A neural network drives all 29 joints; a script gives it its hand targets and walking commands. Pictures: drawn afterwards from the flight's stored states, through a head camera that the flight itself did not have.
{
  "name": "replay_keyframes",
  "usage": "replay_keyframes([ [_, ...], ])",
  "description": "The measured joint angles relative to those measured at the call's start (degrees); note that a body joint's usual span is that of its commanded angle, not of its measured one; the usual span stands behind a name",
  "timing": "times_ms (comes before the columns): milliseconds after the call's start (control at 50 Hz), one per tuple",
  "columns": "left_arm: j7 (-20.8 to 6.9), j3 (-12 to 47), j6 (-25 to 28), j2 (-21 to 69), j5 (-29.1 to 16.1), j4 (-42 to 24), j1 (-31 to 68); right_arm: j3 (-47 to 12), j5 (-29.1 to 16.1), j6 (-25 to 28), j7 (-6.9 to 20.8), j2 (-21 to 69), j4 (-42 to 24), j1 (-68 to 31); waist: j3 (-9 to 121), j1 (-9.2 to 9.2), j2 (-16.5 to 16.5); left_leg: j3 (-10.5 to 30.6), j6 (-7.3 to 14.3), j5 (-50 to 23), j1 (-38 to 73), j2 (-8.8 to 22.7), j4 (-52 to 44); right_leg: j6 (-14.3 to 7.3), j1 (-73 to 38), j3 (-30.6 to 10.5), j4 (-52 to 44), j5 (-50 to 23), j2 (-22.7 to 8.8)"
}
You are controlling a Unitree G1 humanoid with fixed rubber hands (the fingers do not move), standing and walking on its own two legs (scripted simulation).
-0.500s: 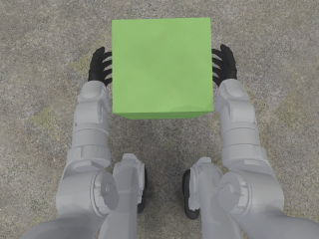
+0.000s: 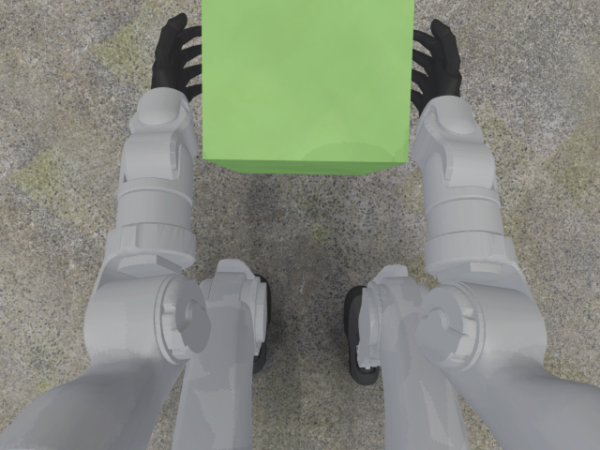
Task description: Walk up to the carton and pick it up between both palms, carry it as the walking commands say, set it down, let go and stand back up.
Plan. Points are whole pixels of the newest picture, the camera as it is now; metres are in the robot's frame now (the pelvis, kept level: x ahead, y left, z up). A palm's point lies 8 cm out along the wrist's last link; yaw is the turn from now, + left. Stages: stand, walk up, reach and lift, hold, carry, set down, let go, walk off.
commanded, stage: set down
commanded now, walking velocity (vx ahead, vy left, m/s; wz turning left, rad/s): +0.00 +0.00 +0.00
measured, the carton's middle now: (304, 94) +0.54 +0.04 -0.18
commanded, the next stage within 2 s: none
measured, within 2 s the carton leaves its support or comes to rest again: rests again in 1.34 s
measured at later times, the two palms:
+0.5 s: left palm (191, 96) +0.53 +0.19 -0.20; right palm (407, 104) +0.53 -0.11 -0.19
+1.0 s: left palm (201, 97) +0.55 +0.19 -0.25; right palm (399, 104) +0.55 -0.11 -0.24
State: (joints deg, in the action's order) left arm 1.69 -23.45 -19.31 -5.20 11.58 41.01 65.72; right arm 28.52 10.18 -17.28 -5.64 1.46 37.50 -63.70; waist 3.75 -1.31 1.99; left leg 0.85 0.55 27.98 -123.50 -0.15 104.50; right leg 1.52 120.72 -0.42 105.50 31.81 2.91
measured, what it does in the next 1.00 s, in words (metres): lowers itself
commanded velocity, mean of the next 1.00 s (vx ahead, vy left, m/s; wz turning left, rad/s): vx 0.00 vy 0.00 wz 0.00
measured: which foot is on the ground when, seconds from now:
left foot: down 0.00-1.00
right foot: down 0.00-1.00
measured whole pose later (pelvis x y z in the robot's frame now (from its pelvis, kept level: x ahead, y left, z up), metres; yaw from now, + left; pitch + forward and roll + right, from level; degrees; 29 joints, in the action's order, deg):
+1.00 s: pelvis +0.00 +0.00 -0.09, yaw +0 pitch +39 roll -3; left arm 4.3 -10.5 -15.2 -17.9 -0.6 55.4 84.3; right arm 20.4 -1.3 -13.5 -9.7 -8.3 48.6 -80.4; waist -17.7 -1.4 2.6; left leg 1.4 0.5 31.6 -131.7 -0.5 124.2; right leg 2.4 128.0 0.1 125.1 36.3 4.0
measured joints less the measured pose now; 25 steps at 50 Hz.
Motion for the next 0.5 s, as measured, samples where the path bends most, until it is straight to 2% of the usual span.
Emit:
replay_keyframes([
  [500, 1.5, 5.7, 1.9, -7.0, -5.1, 6.4, 11.3, -3.4, -5.4, 1.8, -2.6, -5.2, 4.6, -10.0, -12.0, -0.09, 0.1, 0.4, 0.1, 1.4, -7.3, -0.5, 11.0, 0.6, 6.6, 0.4, 10.8, 2.1, 0.3],
])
